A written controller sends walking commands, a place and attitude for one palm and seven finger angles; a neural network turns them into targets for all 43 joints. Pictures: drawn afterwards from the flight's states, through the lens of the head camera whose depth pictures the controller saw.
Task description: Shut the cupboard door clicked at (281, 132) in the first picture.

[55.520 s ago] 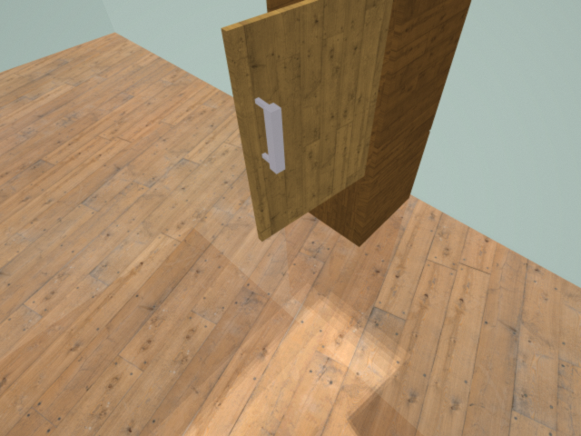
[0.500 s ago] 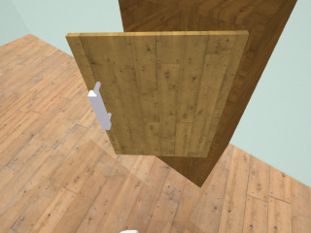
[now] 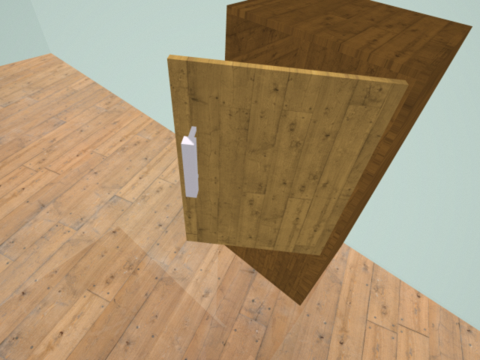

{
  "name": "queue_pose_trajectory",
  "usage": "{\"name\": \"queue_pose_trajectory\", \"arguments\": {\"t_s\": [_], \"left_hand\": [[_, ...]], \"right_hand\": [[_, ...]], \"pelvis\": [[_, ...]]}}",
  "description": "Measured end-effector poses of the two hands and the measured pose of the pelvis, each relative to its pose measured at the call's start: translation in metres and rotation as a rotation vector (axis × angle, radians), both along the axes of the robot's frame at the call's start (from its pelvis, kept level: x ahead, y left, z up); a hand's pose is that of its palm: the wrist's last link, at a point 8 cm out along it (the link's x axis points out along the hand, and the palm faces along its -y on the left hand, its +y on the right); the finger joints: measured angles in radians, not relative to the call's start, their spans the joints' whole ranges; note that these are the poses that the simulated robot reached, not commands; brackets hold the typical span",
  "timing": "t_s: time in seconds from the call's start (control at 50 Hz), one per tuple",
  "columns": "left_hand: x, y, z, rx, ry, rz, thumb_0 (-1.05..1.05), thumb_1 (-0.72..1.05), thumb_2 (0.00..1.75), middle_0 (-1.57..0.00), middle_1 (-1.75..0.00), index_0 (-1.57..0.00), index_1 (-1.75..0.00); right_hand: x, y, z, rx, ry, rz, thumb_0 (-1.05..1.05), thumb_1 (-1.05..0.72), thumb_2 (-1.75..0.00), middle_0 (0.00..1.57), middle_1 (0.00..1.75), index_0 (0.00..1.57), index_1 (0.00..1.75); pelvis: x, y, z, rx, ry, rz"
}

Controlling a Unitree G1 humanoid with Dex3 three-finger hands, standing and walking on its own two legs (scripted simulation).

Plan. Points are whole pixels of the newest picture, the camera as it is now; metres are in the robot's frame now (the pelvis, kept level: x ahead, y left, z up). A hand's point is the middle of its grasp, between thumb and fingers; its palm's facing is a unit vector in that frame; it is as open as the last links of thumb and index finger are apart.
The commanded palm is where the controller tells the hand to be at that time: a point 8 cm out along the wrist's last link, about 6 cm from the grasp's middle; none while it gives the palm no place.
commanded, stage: come to a stop and stand still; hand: left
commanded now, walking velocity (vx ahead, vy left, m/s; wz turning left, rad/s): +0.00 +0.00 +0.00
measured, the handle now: (192, 162) +0.51 +0.15 +0.03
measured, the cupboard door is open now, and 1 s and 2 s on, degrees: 35 35 35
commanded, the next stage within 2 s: look again from close up in 1.78 s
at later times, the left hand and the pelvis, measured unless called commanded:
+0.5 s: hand out of the picture -0.08 +0.20 -0.18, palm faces +0.03 -0.98 -0.17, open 7.4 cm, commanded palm none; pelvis -0.02 +0.03 +0.00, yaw -1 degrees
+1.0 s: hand out of the picture -0.11 +0.20 -0.18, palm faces +0.06 -0.99 -0.16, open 7.4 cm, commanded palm none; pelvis -0.07 +0.04 +0.00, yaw +0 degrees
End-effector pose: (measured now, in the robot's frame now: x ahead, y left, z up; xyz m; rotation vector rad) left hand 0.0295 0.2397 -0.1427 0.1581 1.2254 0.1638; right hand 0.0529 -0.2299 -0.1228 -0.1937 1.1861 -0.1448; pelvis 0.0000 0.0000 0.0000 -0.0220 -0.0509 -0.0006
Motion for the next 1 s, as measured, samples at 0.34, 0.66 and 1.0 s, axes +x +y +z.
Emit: {"name": "queue_pose_trajectory", "arguments": {"t_s": [0.34,0.66,1.0], "left_hand": [[-0.091,0.015,-0.004,-0.031,0.213,0.026,0.01,0.91,0.9,-0.2,-0.3,-0.2,-0.3],[-0.123,-0.002,-0.003,-0.058,0.23,0.05,0.01,0.91,0.9,-0.2,-0.3,-0.2,-0.3],[-0.145,0.005,-0.008,-0.06,0.205,0.059,0.01,0.91,0.9,-0.2,-0.3,-0.2,-0.3]], "right_hand": [[-0.055,0.031,-0.006,0.012,0.115,-0.068,0.0,-0.92,-0.9,0.2,0.3,0.21,0.3],[-0.075,0.032,-0.011,0.027,0.126,-0.08,0.0,-0.92,-0.9,0.2,0.3,0.2,0.3],[-0.109,0.041,-0.017,0.035,0.138,-0.088,0.0,-0.91,-0.9,0.2,0.3,0.2,0.3]], "pelvis": [[-0.016,0.031,0.004,0.004,0.001,-0.012],[-0.036,0.031,0.004,0.002,0.003,-0.006],[-0.069,0.036,-0.001,-0.003,-0.017,-0.008]]}}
